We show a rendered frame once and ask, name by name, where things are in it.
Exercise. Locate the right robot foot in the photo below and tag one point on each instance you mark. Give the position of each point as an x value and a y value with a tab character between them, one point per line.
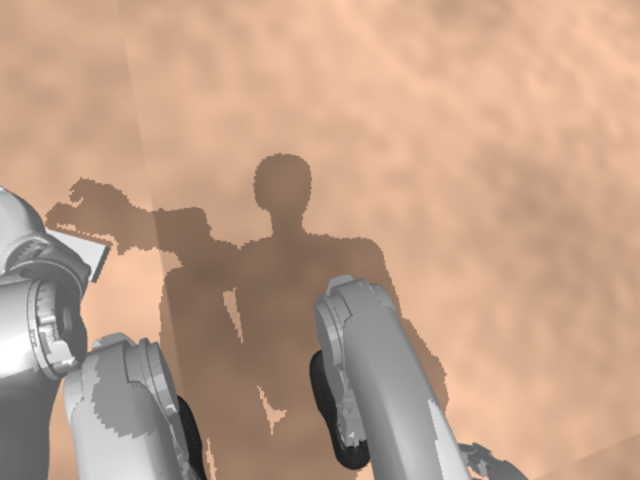
351	457

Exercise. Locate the left robot foot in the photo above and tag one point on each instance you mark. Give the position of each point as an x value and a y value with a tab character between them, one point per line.
193	439

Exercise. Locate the right robot hand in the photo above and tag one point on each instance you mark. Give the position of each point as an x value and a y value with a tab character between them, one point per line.
482	462

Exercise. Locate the left robot arm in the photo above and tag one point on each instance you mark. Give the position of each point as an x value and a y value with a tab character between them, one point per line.
42	338

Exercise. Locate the left robot hand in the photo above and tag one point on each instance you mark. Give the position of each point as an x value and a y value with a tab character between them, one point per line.
17	218

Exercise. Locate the small box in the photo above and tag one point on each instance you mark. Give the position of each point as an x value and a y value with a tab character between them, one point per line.
93	254

